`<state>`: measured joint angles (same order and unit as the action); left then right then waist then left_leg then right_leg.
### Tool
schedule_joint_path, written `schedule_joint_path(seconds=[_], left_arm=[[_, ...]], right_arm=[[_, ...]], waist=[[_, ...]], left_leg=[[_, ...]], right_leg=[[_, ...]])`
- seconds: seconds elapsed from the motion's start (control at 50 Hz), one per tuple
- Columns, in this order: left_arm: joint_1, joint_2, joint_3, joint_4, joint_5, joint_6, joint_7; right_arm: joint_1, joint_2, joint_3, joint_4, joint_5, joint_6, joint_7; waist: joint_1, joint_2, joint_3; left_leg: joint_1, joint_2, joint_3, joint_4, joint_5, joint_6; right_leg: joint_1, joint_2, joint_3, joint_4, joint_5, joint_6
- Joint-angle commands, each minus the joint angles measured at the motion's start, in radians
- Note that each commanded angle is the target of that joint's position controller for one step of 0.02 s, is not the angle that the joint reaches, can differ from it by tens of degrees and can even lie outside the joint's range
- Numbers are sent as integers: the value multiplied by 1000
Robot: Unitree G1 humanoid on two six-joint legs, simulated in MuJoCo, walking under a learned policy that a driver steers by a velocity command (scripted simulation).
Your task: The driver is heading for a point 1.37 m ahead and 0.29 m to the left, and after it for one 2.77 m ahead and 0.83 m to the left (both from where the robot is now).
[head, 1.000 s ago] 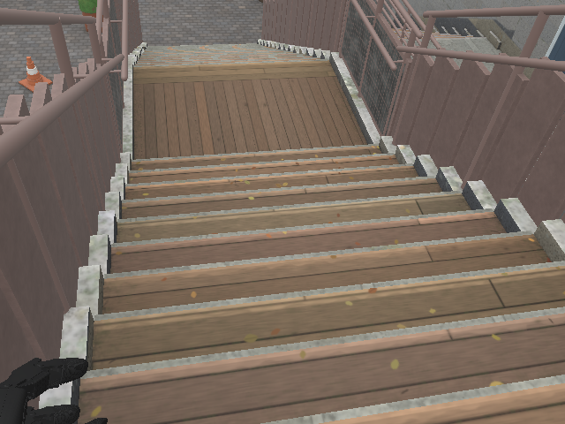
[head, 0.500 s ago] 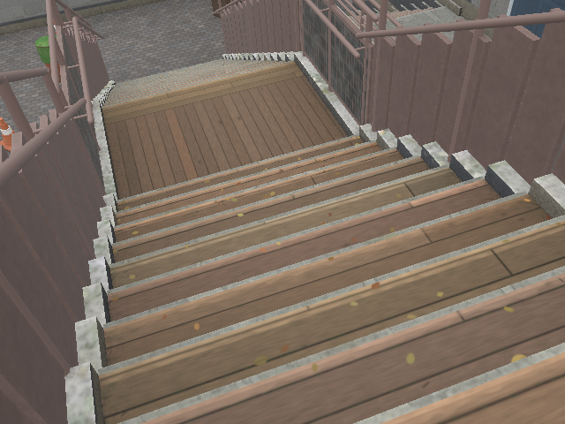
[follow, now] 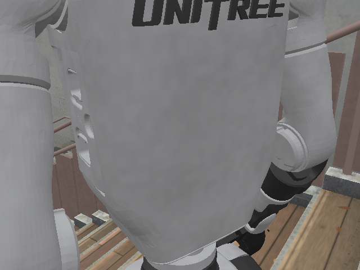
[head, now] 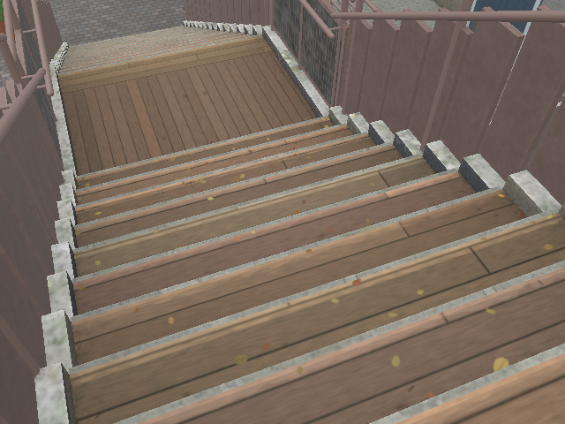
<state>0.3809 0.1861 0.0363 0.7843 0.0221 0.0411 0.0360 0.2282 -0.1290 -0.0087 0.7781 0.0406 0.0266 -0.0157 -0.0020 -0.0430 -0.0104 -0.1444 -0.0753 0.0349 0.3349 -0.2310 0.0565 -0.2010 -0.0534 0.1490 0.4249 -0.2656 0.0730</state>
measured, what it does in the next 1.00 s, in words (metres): goes down: right foot, then left foot 0.16 m lower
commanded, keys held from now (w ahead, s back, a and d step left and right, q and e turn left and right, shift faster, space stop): w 0.72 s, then w+q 0.28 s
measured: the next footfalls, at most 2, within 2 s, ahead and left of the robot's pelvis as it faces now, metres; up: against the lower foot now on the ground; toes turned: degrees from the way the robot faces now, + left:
right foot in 0.36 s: +0.14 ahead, -0.18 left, +0.00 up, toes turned +0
left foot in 0.72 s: +0.35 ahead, +0.01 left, -0.16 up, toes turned -1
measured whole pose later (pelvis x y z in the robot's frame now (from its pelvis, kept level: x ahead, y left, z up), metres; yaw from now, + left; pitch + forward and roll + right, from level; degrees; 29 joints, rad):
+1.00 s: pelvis +0.42 -0.07 -0.20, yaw +8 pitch +3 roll +2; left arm 0.07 0.18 0.01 0.69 0.00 -0.08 0.01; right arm 0.58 -0.15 -0.04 0.94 0.02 -0.05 -0.03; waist -0.06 -0.04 -0.04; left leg -0.25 -0.15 -0.09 0.75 -0.55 0.08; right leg -0.80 -0.08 0.15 1.03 0.10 0.01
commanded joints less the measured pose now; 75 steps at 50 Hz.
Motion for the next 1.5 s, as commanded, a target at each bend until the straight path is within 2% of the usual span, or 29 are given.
schedule_joint_path(seconds=[0.02,0.14,0.28,0.36,0.38,0.4,0.42,0.44,0.48,0.56,0.64,0.72,0.74,0.78,0.84,0.88,0.92,0.96,1.0,1.08,1.14,1.2,1.24,1.26,1.28,1.3,1.36,1.44,1.5], left_arm=[[64,51,13,-53,-8,-10,14],[-126,79,30,-147,-37,-35,0],[-34,100,39,-72,-32,-62,-83],[557,194,92,96,-16,-83,-60],[560,208,69,96,-22,-112,-64],[320,163,27,3,-56,-134,-79],[249,257,64,26,-47,-139,-96],[192,209,57,13,-28,-136,-97],[59,179,38,-15,9,-132,-84],[53,128,7,-8,-12,-137,29],[125,171,22,24,-37,-96,50],[8,150,31,40,-64,-78,15],[20,88,26,42,-38,-97,-3],[176,12,-9,-23,-54,-150,-20],[-25,126,19,-90,-73,-150,-6],[-219,120,14,-117,-61,-112,7],[-247,30,-13,-143,-14,-110,0],[-162,25,-13,-102,-29,-120,-22],[-313,119,11,-133,-9,-143,-40],[-569,25,-14,-252,-12,-165,-91],[-328,59,17,-227,-39,-124,-72],[248,173,73,-16,-19,-120,-65],[233,227,62,20,-21,-109,-95],[179,243,74,42,-49,-99,-102],[73,118,42,32,-32,-94,-96],[-5,121,31,46,-12,-98,-96],[-150,17,-4,52,-15,-163,-81],[51,93,10,164,1,-151,-23],[56,108,13,160,-24,-152,-25]], right_arm=[[17,-130,-44,-33,9,0,-18],[152,-234,-96,-31,15,-8,3],[73,-233,-99,-48,-19,-52,35],[-139,-233,-94,-94,-11,-98,18],[-200,-122,-72,-140,-32,-114,1],[78,-137,-79,-81,-5,-128,5],[66,-138,-72,-102,42,-120,-6],[-20,-165,-64,-108,57,-107,-10],[2,-208,-77,-62,-5,-60,-5],[-142,-154,-41,-135,-50,-68,66],[-157,-121,-30,-171,-41,-59,99],[370,-154,-78,-6,-50,-44,69],[500,-164,-73,65,-62,-63,69],[391,-209,-77,44,-45,-72,73],[205,-233,-86,19,-44,-96,64],[153,-117,-41,18,-40,-119,27],[167,-162,-56,49,-47,-104,-23],[192,-213,-70,64,-42,-100,-26],[331,-155,-58,64,21,-99,-38],[381,-133,-56,74,-12,-52,-56],[316,-151,-61,65,-1,-29,-65],[331,-106,-54,145,-1,-46,-30],[616,-68,-37,115,38,-72,-8],[501,-99,-37,43,43,-61,-25],[311,-143,-54,20,26,-32,-51],[238,-143,-52,-19,26,-4,-65],[250,-186,-86,7,-13,-7,-60],[164,-100,-74,-29,-25,-25,-16],[87,-170,-90,-58,-20,-22,14]], waist=[[-7,76,-105],[-62,114,114],[4,160,19],[366,-82,-60],[314,-305,28],[77,-258,44],[17,-261,55],[6,20,113],[-51,137,98],[-41,-19,131],[2,-56,31],[-278,25,-45],[-255,158,-38],[-36,318,-130],[68,-6,-35],[79,-113,105],[69,36,60],[91,164,-17],[-35,80,8],[-172,103,77],[-55,195,15],[204,4,-119],[26,-445,-256],[10,-342,-215],[29,-66,-62],[6,-89,30],[-90,-28,100],[-45,-75,25],[-39,16,21]], left_leg=[[264,212,-201,-44,477,46],[231,415,-458,-169,-206,268],[-96,295,-196,2,34,195],[-578,66,-15,905,285,44],[-730,-102,-124,1320,-358,35],[-735,-74,-321,1217,-386,76],[-834,-27,-269,1238,-339,71],[-850,61,-287,1125,-230,87],[-698,96,-262,1009,49,78],[-452,90,-105,549,666,29],[-125,1,34,387,701,-23],[174,89,53,11,574,93],[325,221,-137,-5,695,174],[517,361,-423,351,1049,267],[206,458,-816,99,169,372],[-143,330,-656,125,300,286],[-288,209,-504,149,453,226],[-434,165,-403,192,491,199],[-22,124,-456,334,160,204],[-244,34,-391,398,-126,133],[-205,29,-435,576,-67,115],[-478,-103,-353,1365,-478,-2],[-843,-78,-333,1826,-599,-60],[-916,-20,-233,1738,-434,-74],[-899,42,-153,1683,-270,-44],[-859,72,-154,1664,-195,-30],[-665,145,-302,1229,95,33],[-730,128,-313,878,253,-5],[-793,128,-352,732,473,27]], right_leg=[[-115,-22,-39,34,95,-24],[-540,-46,-81,328,-214,-80],[-235,-25,-128,466,64,-95],[329,67,-216,319,-79,-178],[175,-123,184,117,32,-283],[94,-239,347,46,403,-347],[38,-347,577,-65,-68,-427],[-55,-335,585,-26,-254,-403],[-260,-253,390,115,-217,-333],[-541,-57,75,162,-269,-250],[-527,-11,-40,329,-160,-223],[-323,68,-115,1145,297,-148],[-547,165,-136,1590,-366,-147],[-944,147,123,1611,-428,-174],[-1027,-34,50,1230,-99,-117],[-870,-75,39,943,60,-50],[-605,-61,-17,640,187,-28],[-294,2,-92,690,424,-48],[-677,-6,4,437,591,-75],[-309,82,-76,-6,833,-55],[-83,35,5,-25,675,-70],[500,-155,78,62,737,-125],[668,-349,338,223,897,-213],[519,-414,488,6,174,-331],[272,-339,446,-153,-248,-315],[66,-362,479,-192,-312,-346],[-256,-199,203,-111,-26,-195],[-54,-202,80,-57,427,-257],[34,-172,3,-1,240,-197]])
Velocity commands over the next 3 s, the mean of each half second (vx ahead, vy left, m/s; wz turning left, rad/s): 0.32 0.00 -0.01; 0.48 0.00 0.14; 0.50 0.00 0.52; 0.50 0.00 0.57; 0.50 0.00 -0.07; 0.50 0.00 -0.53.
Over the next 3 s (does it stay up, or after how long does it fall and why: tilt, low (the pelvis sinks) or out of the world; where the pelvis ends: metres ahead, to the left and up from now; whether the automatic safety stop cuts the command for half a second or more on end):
stays up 1.42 0.34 -0.82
